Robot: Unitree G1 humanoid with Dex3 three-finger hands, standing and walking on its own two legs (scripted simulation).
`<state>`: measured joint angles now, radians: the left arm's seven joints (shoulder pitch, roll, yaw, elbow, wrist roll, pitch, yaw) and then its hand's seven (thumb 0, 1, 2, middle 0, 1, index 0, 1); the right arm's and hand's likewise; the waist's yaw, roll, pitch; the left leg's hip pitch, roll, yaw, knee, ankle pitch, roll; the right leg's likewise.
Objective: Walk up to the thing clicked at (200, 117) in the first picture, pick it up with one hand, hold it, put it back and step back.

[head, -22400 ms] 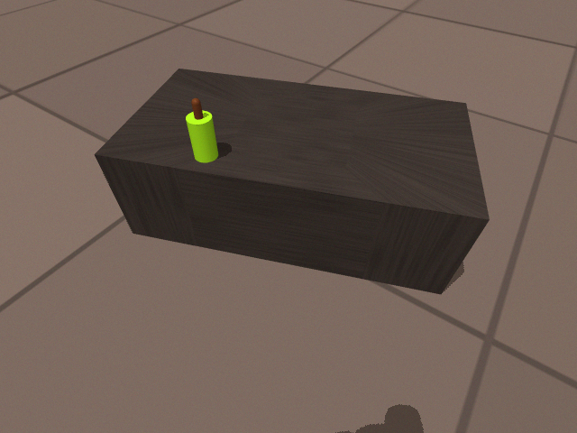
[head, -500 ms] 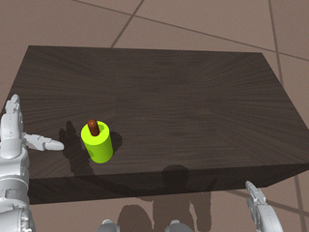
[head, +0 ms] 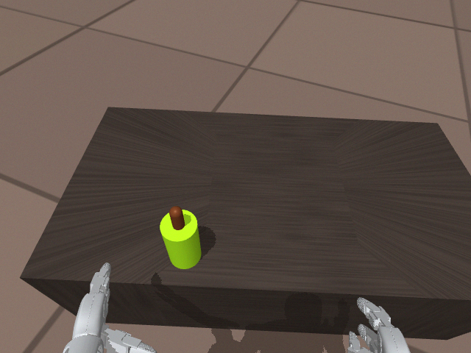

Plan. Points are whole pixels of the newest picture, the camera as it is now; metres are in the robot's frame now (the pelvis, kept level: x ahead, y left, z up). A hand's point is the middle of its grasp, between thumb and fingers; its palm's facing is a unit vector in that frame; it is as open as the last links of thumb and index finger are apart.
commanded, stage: home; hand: left
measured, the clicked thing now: (180, 234) +0.44 +0.15 -0.17
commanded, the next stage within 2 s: none
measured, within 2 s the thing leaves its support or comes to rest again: neither
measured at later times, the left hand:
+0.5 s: hand out of the picture +0.15 +0.17 -0.06, palm faces +0.13 -0.95 -0.29, open 17.6 cm
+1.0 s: hand out of the picture +0.04 +0.24 -0.11, palm faces -0.03 -0.91 -0.41, open 17.5 cm
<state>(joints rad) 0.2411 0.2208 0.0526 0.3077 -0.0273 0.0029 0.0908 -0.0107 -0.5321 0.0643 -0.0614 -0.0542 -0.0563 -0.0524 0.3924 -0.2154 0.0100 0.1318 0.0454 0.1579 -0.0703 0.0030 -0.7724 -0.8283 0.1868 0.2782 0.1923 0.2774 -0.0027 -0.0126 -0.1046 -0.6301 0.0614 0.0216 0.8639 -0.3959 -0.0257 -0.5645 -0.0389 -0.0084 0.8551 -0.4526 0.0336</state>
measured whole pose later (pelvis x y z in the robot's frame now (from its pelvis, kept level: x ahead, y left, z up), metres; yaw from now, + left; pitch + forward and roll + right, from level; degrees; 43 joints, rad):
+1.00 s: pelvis -0.01 -0.02 +0.04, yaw +1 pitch -3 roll +0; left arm 0.27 0.35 -0.01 0.96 0.04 0.00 0.03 -0.01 -0.54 0.06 -0.06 -0.05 -0.05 -0.05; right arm 0.22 -0.35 -0.01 0.98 -0.03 0.03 0.00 0.00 -0.91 -0.90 0.20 0.30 0.20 0.30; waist 0.00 0.04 0.03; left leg -0.25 0.07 0.01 0.54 -0.24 -0.05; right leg -0.20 -0.02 -0.03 0.56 -0.32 0.01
